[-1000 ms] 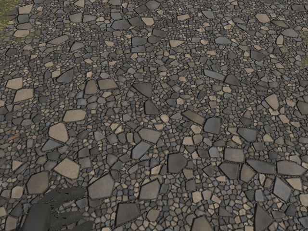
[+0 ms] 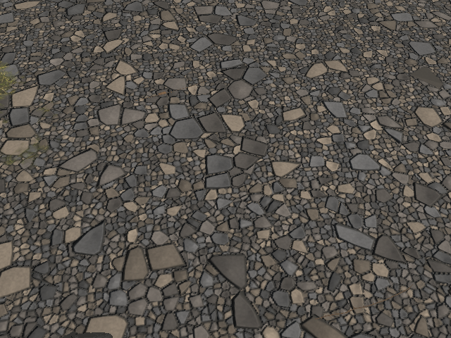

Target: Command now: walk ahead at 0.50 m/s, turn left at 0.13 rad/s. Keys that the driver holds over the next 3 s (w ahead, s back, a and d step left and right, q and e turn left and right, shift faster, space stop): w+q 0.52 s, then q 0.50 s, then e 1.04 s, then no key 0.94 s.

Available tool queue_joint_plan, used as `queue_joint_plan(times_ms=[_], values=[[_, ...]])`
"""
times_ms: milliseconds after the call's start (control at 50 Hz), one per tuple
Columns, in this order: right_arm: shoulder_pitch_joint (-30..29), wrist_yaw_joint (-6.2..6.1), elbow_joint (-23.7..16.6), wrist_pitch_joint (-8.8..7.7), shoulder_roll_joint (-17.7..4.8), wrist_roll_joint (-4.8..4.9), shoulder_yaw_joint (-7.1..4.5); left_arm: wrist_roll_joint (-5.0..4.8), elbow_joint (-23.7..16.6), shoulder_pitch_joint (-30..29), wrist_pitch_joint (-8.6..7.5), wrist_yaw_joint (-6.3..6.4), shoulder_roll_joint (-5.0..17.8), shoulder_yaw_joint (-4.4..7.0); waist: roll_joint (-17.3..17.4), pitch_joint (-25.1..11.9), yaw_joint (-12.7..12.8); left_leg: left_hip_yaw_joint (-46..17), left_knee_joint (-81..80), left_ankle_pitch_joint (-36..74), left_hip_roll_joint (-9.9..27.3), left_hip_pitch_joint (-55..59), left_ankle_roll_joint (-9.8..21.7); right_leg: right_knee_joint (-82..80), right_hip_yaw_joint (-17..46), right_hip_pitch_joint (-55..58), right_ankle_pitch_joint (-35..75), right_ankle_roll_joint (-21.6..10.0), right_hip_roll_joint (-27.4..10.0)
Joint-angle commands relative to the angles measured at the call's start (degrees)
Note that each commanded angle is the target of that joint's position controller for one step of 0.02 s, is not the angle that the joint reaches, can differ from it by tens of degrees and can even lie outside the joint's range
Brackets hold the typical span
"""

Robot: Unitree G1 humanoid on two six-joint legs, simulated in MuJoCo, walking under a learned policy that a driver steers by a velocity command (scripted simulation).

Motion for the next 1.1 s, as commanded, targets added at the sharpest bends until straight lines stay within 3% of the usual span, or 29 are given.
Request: queue_joint_plan(times_ms=[20, 60, 80, 100, 120, 140, 160, 180, 200, 240, 300, 400, 500, 540, 580, 600, 620, 640, 660, 680, 700, 720, 740, 780, 840, 920, 980, 1060, 1100], values=[[2.0, -0.72, -1.0, 0.54, -10.3, 0.41, -2.54, -0.06, -5.5, -5.3, -1.67, -0.72, 6.0, 1.52, 6.5, 2.9, 2.1, -9.7, 2.2, 26.0, 18.7, 2.2, 7.8, -3.1, 0.4, -0.6, -4.9, -1.7, 1.0], [-0.4, -0.86, -1.6, 1.06, -10.8, 0.29, -2.59, 0.07, -2.6, 4.8, -2.05, -0.27, 9.1, 3.21, 7.0, -3.2, 8.0, -8.4, 13.2, 39.2, 15.7, -0.2, 6.0, -5.6, -2.1, 15.3, -5.8, -3.7, 3.9], [-0.8, -0.87, -2.7, 1.0, -8.8, -0.39, -1.72, 0.67, 0.0, 15.1, -2.07, 0.38, 12.4, 4.53, 5.4, -11.3, 12.1, -6.6, 26.1, 33.9, 12.5, -8.8, 4.2, -2.3, 1.5, 32.7, -3.8, -6.3, -0.4], [5.2, -0.48, -4.0, 0.04, -2.4, -0.58, 0.14, 1.59, 1.2, 22.4, -1.56, 0.91, 17.8, 6.04, -6.1, -20.7, 11.4, -2.1, 48.6, 11.6, 3.7, -32.7, -0.4, -2.9, 23.5, 57.4, -10.6, -13.7, -15.5], [6.1, -0.4, -3.0, -0.91, -2.7, 0.28, 0.2, 1.04, 1.5, 23.4, -1.13, 0.92, 13.9, 4.92, -11.5, -25.1, 11.9, -8.9, 59.0, -17.3, 1.0, -40.8, -0.8, -10.9, 38.3, 59.5, -17.7, -15.8, -20.2], [1.6, -0.3, -4.1, -1.32, -8.5, 1.98, -1.55, 0.6, 1.1, 19.4, -1.07, 1.09, 10.5, 3.81, -7.1, -15.6, 11.7, -11.0, 63.1, -14.7, 4.4, -45.4, -0.3, -13.1, 31.4, 51.6, -22.5, -12.9, -18.4], [-2.1, -0.49, -5.3, -1.3, -8.8, 2.23, -1.77, 0.43, 0.6, 15.1, -1.1, 1.23, 8.7, 3.27, -4.7, -9.1, 10.1, -9.0, 62.0, -9.6, 7.4, -45.6, 0.1, -15.0, 23.7, 43.0, -21.6, -11.0, -16.6], [-3.8, -0.76, -5.6, -0.96, -8.1, 1.53, -1.94, 0.59, 0.7, 11.3, -1.35, 1.05, 6.9, 2.78, -2.6, -4.6, 8.3, -8.4, 59.0, -5.5, 9.3, -43.7, -0.2, -17.8, 18.2, 35.2, -18.6, -10.1, -14.3], [-2.9, -0.95, -5.2, -0.12, -7.2, 1.11, -2.36, 1.0, 0.7, 8.8, -1.84, 0.95, 5.4, 2.4, -3.8, -2.6, 6.3, -8.8, 56.5, -2.3, 11.0, -40.3, -0.3, -20.0, 13.1, 30.1, -15.3, -9.0, -12.2], [-0.8, -0.88, -4.8, 1.52, -4.2, 1.13, -2.15, 1.43, 1.5, 6.7, -2.51, 0.79, 5.1, 2.62, -3.9, -1.0, 4.3, -8.4, 55.5, 0.5, 11.9, -36.4, -0.8, -23.0, 6.7, 24.5, -10.2, -9.1, -10.7], [-3.5, -1.03, -6.8, 2.63, -3.7, 0.74, -2.41, 1.73, 2.9, 7.1, -3.0, 1.28, 6.9, 3.32, -1.7, 1.1, 3.7, -9.0, 51.4, 6.8, 12.3, -40.3, -1.8, -24.6, 0.0, 24.0, -3.6, -9.8, -10.5], [-11.8, 0.73, -10.0, 1.75, -2.2, 0.38, -1.77, 1.43, 4.2, 9.3, -2.07, 2.52, 9.3, 3.9, 0.4, 2.9, 6.4, -5.0, 34.7, 19.0, 11.4, -40.6, -1.8, -25.1, -8.2, 27.9, 0.6, -8.7, -9.2], [-19.8, 2.58, -14.7, 1.78, -2.1, 0.43, -1.32, 0.1, 6.0, 13.9, 0.04, 2.83, 11.5, 4.77, 1.1, 5.2, 9.0, -1.3, 26.6, 15.2, 10.1, -43.9, 0.3, -21.7, -11.0, 38.4, 5.8, -8.0, -12.6], [-19.3, 3.12, -15.9, 1.94, -3.4, 0.24, -1.92, -0.31, 5.6, 12.6, 1.08, 3.06, 12.6, 5.14, -0.1, 4.3, 7.2, 1.3, 25.0, 10.2, 7.6, -40.7, 1.9, -15.9, -12.9, 40.7, 21.1, -6.5, -12.8], [-11.0, 3.18, -14.7, 2.04, -6.5, -0.03, -3.71, -0.72, 4.7, 10.8, 2.25, 3.68, 13.8, 5.53, -2.1, -1.5, 2.3, 4.8, 24.1, 6.9, 2.4, -29.2, 4.0, -1.5, -14.0, 40.3, 40.6, -4.6, -11.3], [-2.3, 2.55, -12.6, 1.92, -9.5, -0.1, -5.44, -1.07, 4.2, 9.6, 2.43, 3.82, 13.2, 5.21, -0.7, -6.2, -2.5, 4.4, 18.7, 14.0, 0.0, -16.4, 6.0, 10.8, -15.0, 35.4, 37.2, -2.2, -8.6], [2.3, 1.05, -11.8, 2.42, -14.5, -0.18, -6.96, 0.63, 3.1, 11.8, 1.78, 3.56, 10.0, 4.08, 7.9, -11.2, -3.1, -7.4, 18.4, 31.7, 7.8, -0.1, 9.2, 28.4, -14.8, 21.0, 9.5, 1.6, -4.6], [-2.9, 0.66, -15.0, 2.3, -19.8, -1.38, -7.07, 2.13, 0.4, 17.5, 0.25, 2.65, 4.0, 2.0, 20.4, -19.5, 4.3, -38.7, 16.3, 46.4, 24.7, 17.5, 23.3, 51.3, -8.1, -1.4, -40.7, 5.6, 8.1], [-1.2, 1.35, -16.3, 2.08, -15.6, -1.32, -6.01, 0.64, 1.1, 13.8, -1.16, 1.91, 9.8, 3.01, 9.4, -27.7, -1.0, -40.5, 13.0, 45.5, 25.5, 17.4, 23.8, 54.4, 4.7, -2.6, -41.0, 4.5, 6.0], [-4.1, 1.54, -16.5, 1.64, -12.8, -1.07, -5.16, -1.2, -1.0, 8.6, -1.42, 1.87, 10.3, 3.19, 6.8, -20.4, -0.4, -31.5, 12.9, 44.1, 22.9, 11.6, 20.8, 52.1, 4.6, -5.0, -36.6, 3.0, 3.4], [-7.1, 1.54, -16.2, 1.36, -10.9, 0.01, -4.79, -0.53, -0.8, 7.6, -1.2, 2.52, 9.2, 3.04, 2.1, -12.1, 2.0, -25.0, 11.8, 41.5, 19.1, 2.3, 17.3, 46.2, 3.6, -5.4, -32.3, 2.9, 1.1], [-9.6, 1.11, -16.6, 1.41, -9.0, 0.34, -4.26, 0.64, -0.4, 7.5, -0.54, 3.26, 9.9, 3.41, 2.1, -9.2, 3.5, -22.1, 10.5, 38.9, 17.2, -4.1, 15.5, 41.8, 3.5, -3.5, -29.5, 3.0, -0.6], [-11.3, 0.83, -17.3, 1.66, -8.7, -0.4, -4.01, 0.82, -0.4, 8.2, 0.42, 3.43, 10.3, 3.7, 3.3, -7.6, 5.3, -20.5, 8.8, 39.2, 15.8, -10.2, 14.9, 39.9, 3.6, 0.6, -27.9, 3.0, -0.8], [-12.1, 0.52, -17.9, 1.75, -9.9, -1.23, -4.36, 1.21, -0.5, 10.2, 1.73, 3.65, 8.9, 3.57, 4.5, -7.7, 6.8, -18.6, 7.9, 43.0, 14.4, -15.4, 15.0, 35.6, 2.9, 4.0, -25.7, 4.1, 0.4], [-11.4, -0.55, -17.8, 2.37, -11.3, -0.64, -4.8, 1.54, -1.4, 8.5, 2.5, 4.15, 7.7, 3.12, 5.7, -9.2, 6.7, -17.3, 8.9, 43.4, 12.9, -16.0, 14.1, 27.4, 3.0, 3.6, -21.6, 6.0, 2.0], [-11.6, -1.86, -18.3, 4.25, -11.4, -0.12, -4.74, 1.05, -3.0, 3.7, 3.32, 3.94, 7.8, 2.98, 8.0, -9.2, 5.1, -19.9, 9.3, 27.3, 11.1, -16.5, 11.2, 18.5, 4.2, 4.3, -15.5, 6.9, 3.5], [-11.4, -2.16, -18.5, 5.1, -11.1, -0.46, -4.63, 0.8, -4.2, 0.8, 3.19, 3.66, 8.0, 3.03, 10.0, -7.2, 4.0, -23.8, 10.0, 18.9, 10.7, -16.4, 10.4, 12.7, 5.2, 5.0, -16.1, 6.6, 4.7], [-12.2, -2.13, -18.9, 5.6, -9.3, -0.5, -3.77, 0.72, -3.8, 3.2, 1.95, 2.73, 8.6, 3.24, 11.7, -8.7, 4.4, -26.4, 15.7, 26.3, 11.8, -12.1, 9.4, 4.2, 4.2, 9.9, -17.3, 4.9, 4.8], [-11.2, -2.21, -18.2, 5.43, -6.0, -0.45, -2.25, 1.53, -3.2, 5.4, 1.1, 1.99, 7.8, 2.9, 9.9, -8.4, 5.8, -24.3, 18.9, 21.7, 8.8, -14.9, 5.3, -9.7, 4.6, 20.6, -1.1, 1.8, 2.0]])
Next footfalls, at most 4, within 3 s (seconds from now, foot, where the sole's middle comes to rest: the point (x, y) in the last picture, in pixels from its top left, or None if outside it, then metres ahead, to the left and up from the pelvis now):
0.08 right None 0.23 -0.13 -0.78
0.62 left None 0.47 0.17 -0.78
1.10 right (214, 288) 0.63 0.00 -0.78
1.74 right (235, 291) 0.61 -0.06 -0.78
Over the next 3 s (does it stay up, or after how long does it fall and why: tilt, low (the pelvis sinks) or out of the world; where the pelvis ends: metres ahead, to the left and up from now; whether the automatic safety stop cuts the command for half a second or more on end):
stays up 0.53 0.00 0.00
